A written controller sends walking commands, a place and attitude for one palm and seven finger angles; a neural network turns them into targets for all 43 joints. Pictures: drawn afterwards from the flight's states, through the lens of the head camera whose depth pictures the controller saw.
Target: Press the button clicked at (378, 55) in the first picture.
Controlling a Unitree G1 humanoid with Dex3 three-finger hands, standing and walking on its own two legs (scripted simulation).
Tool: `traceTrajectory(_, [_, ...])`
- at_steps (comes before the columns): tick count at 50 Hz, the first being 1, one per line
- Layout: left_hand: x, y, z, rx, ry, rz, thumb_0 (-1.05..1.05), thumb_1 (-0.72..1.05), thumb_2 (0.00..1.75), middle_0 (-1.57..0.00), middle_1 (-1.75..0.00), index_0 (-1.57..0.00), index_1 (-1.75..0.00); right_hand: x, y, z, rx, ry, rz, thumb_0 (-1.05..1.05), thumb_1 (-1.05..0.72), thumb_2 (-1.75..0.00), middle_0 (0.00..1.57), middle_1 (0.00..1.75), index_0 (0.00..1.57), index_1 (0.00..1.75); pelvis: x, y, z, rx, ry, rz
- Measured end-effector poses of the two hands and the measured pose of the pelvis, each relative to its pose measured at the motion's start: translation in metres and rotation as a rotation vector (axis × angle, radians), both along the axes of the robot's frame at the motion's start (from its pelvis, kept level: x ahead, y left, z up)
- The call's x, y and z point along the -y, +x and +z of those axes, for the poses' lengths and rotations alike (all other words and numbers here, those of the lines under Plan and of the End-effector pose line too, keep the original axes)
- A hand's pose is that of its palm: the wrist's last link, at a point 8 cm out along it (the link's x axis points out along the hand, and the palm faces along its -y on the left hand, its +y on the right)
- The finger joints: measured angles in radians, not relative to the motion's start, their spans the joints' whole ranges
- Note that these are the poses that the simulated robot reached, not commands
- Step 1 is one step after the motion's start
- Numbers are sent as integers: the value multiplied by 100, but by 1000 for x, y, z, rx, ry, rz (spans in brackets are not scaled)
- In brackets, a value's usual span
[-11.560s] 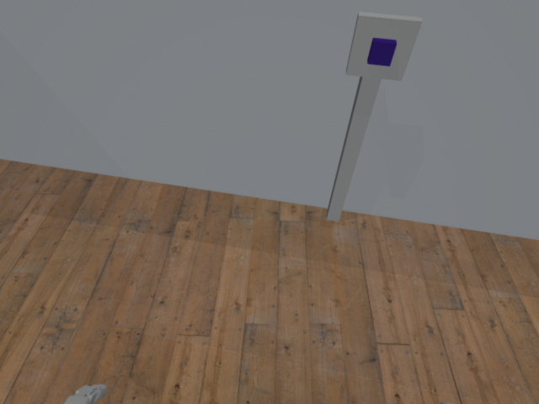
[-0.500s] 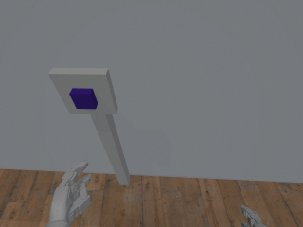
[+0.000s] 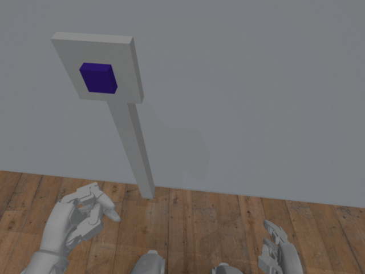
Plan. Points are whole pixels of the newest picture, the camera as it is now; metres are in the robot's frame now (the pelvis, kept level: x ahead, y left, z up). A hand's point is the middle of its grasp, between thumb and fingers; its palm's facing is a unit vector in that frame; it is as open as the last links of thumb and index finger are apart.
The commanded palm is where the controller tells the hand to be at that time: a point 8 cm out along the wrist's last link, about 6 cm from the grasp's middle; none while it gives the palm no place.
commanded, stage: raise the hand and make a fist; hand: left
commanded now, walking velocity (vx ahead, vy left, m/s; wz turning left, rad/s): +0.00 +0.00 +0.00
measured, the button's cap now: (100, 77) +0.51 +0.23 +0.14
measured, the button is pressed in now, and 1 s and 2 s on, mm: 0 0 0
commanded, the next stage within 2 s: aim a knuckle at the button in 1.28 s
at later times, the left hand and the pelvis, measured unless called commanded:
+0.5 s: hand (73, 200) +0.23 +0.21 +0.10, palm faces -0.02 -1.00 -0.06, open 3.1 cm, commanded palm +0.20 +0.27 +0.11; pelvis +0.02 +0.03 +0.03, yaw +0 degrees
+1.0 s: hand (62, 172) +0.26 +0.23 +0.13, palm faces -0.03 -1.00 -0.06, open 3.1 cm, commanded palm +0.23 +0.28 +0.14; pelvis +0.03 +0.03 +0.05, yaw +0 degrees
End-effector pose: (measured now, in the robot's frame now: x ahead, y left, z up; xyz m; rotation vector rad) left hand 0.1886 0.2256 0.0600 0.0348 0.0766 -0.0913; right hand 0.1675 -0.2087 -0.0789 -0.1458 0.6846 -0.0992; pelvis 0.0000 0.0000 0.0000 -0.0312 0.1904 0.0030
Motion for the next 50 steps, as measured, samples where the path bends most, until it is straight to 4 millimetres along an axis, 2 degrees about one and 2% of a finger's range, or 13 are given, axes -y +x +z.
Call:
traceTrajectory(5, [-10,4,11,-22,14,40,2,90,90,-109,-127,-109,-127,11,-34,3,-66,-25,-80,1,-90,-90,20,30,20,30,-8,4,11,10,8,-16])
traceTrajectory(9, [-18,3,20,16,26,60,2,90,90,-118,-138,-119,-137,22,-42,11,-70,-67,-102,1,-91,-90,20,30,20,30,-14,6,15,16,6,-18])
traceTrajectory(13, [-21,4,22,27,28,52,1,90,90,-124,-144,-125,-144,27,-34,21,-36,-104,-98,1,-91,-90,20,30,20,30,-20,7,17,21,4,-15])
traceTrajectory(17, [-26,9,25,30,24,51,1,90,90,-127,-147,-128,-147,24,-15,34,21,-117,-81,1,-91,-90,20,30,20,30,-24,10,20,31,1,-13])
traceTrajectory(24, [-37,18,41,62,28,73,2,90,90,-129,-149,-130,-149,0,21,53,115,-87,-16,1,-91,-90,20,30,20,30,-28,17,27,52,-4,-6])
traceTrajectory(30, [-44,26,50,47,33,68,1,90,90,-130,-150,-130,-150,-19,39,60,142,-52,35,1,-91,-90,20,30,20,30,-30,23,32,67,-6,1])
traceTrajectory(38, [-55,39,63,53,35,75,1,90,90,-130,-150,-130,-150,-22,37,58,103,-44,51,1,-90,-90,20,30,20,30,-30,29,39,83,-5,4])
traceTrajectory(50, [-59,56,77,53,23,56,1,90,90,-130,-150,-130,-150,4,17,60,60,-75,-2,1,-91,-90,20,30,20,30,-25,32,48,106,4,-5])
